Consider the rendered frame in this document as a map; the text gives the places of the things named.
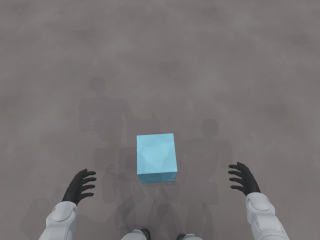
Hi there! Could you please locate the right robot hand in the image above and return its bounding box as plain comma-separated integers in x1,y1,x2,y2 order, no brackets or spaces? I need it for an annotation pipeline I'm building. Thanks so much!
228,162,261,197

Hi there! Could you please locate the right robot forearm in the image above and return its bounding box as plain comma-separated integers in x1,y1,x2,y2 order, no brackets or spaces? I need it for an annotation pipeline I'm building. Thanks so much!
245,192,290,240

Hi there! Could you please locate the robot left foot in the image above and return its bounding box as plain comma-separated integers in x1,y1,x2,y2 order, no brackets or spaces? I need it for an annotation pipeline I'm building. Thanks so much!
140,228,151,240

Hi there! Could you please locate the carton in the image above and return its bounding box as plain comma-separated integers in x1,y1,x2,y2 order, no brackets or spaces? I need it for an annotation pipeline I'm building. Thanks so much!
137,133,178,184

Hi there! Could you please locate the left robot hand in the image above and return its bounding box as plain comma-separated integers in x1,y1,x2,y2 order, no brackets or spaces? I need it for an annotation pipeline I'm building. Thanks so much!
61,169,97,206

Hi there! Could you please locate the robot left shin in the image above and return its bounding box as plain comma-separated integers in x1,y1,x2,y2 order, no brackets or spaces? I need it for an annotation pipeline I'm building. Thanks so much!
132,229,146,237

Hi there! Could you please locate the left robot forearm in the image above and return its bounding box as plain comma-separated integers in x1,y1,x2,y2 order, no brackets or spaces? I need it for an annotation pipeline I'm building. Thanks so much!
39,201,78,240

